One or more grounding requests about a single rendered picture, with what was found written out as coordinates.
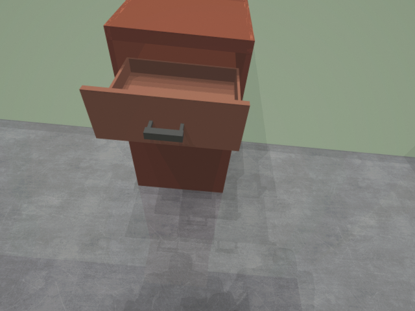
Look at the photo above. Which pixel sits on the cabinet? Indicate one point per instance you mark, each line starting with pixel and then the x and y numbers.
pixel 205 32

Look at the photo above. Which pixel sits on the handle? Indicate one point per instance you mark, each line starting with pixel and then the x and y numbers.
pixel 161 134

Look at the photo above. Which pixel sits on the drawer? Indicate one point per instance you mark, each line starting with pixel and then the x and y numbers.
pixel 205 98

